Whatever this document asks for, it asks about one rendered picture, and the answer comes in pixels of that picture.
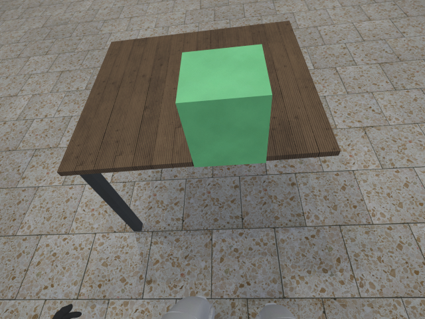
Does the left robot hand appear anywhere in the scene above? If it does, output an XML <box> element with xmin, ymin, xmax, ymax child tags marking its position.
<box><xmin>52</xmin><ymin>304</ymin><xmax>82</xmax><ymax>319</ymax></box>

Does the robot left thigh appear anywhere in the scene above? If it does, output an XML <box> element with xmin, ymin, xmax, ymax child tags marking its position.
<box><xmin>161</xmin><ymin>296</ymin><xmax>215</xmax><ymax>319</ymax></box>

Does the carton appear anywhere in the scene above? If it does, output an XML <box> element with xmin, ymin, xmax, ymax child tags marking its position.
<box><xmin>175</xmin><ymin>44</ymin><xmax>272</xmax><ymax>167</ymax></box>

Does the robot right thigh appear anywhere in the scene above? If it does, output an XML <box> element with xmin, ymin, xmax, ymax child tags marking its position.
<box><xmin>256</xmin><ymin>304</ymin><xmax>296</xmax><ymax>319</ymax></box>

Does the robot thigh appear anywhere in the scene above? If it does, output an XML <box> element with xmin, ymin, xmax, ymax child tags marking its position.
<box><xmin>256</xmin><ymin>304</ymin><xmax>296</xmax><ymax>319</ymax></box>
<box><xmin>161</xmin><ymin>296</ymin><xmax>215</xmax><ymax>319</ymax></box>

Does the table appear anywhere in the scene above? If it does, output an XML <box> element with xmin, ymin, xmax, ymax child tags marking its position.
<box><xmin>57</xmin><ymin>21</ymin><xmax>341</xmax><ymax>231</ymax></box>

